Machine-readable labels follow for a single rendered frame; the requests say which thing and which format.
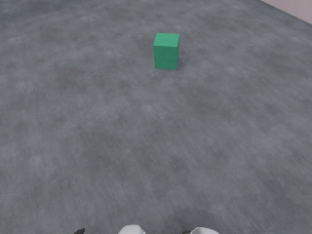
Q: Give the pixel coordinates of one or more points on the robot left thigh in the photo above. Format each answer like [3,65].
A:
[131,229]

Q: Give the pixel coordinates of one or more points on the carton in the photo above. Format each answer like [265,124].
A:
[165,49]

